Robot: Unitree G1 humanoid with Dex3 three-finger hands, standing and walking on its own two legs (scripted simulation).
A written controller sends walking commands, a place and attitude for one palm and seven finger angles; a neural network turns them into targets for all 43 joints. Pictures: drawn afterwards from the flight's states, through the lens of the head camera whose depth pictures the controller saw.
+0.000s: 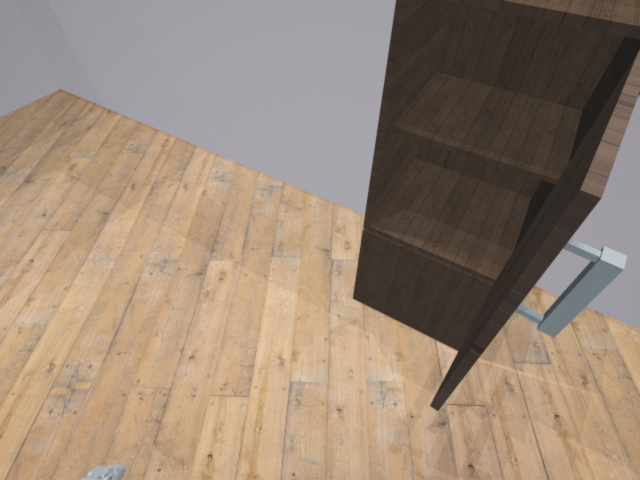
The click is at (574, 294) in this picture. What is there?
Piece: cupboard door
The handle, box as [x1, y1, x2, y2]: [514, 238, 626, 337]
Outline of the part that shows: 626,255 604,246 600,250 597,250 571,238 563,248 587,258 591,261 543,315 521,304 514,311 536,322 538,324 538,329 554,337 623,269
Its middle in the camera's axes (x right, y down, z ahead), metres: +0.30 +0.06 +0.48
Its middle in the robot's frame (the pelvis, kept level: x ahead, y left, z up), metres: +0.34 -0.28 +0.08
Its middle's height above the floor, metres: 0.85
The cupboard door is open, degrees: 84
